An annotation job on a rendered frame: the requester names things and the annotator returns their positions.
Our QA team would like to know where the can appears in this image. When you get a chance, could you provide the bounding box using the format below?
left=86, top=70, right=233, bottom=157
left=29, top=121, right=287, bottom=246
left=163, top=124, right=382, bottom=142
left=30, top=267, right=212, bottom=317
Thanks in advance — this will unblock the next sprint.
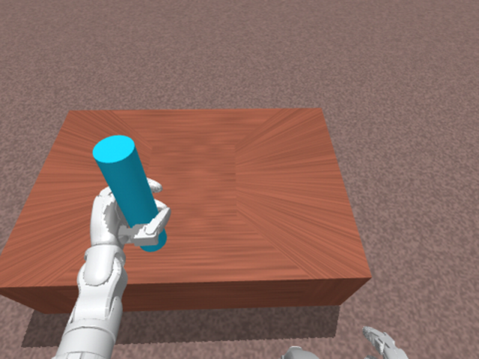
left=93, top=135, right=167, bottom=252

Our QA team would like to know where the left robot arm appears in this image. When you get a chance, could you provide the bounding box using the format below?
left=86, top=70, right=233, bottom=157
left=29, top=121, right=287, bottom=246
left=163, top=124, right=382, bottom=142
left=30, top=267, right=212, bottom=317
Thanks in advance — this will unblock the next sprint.
left=51, top=244, right=128, bottom=359

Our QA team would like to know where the left robot hand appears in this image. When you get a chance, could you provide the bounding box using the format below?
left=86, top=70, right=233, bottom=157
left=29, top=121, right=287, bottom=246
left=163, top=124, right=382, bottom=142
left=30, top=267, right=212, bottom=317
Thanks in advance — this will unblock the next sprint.
left=90, top=178, right=171, bottom=250

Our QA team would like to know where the right robot hand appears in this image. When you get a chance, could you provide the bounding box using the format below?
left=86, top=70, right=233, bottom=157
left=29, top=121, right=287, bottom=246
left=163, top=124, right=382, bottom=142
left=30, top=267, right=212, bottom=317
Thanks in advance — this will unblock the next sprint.
left=362, top=326, right=408, bottom=359

